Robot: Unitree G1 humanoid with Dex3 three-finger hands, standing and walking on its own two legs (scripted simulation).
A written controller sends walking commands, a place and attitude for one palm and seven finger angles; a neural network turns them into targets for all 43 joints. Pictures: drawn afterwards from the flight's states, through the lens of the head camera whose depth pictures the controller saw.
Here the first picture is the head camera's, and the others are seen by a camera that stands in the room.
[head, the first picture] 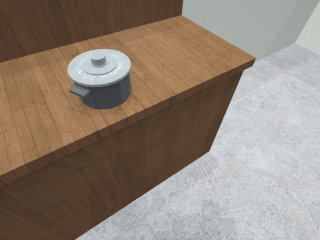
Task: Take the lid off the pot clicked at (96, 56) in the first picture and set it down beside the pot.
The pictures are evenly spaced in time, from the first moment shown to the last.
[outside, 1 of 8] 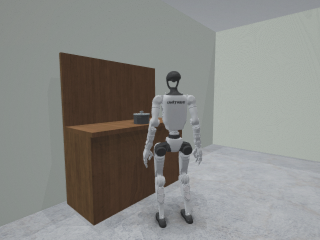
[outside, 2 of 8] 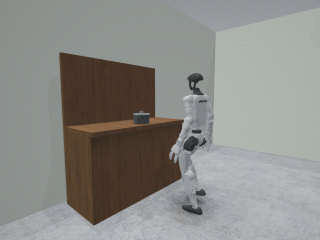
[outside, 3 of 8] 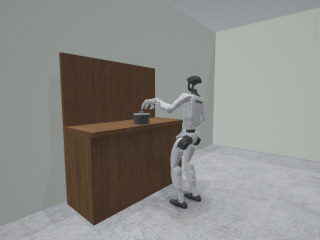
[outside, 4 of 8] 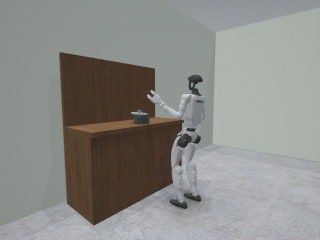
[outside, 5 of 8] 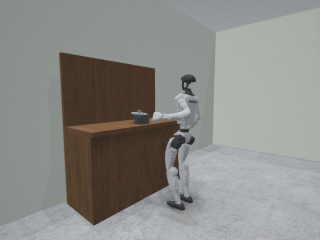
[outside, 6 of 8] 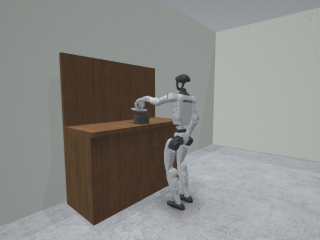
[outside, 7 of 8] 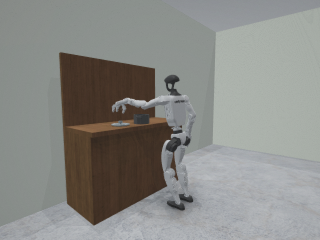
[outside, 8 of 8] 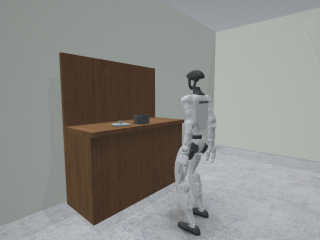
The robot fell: no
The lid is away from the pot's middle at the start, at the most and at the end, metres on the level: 0.00 0.28 0.26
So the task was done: yes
